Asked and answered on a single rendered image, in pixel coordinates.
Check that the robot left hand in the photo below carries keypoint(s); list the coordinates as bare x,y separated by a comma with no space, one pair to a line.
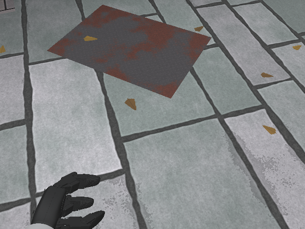
56,203

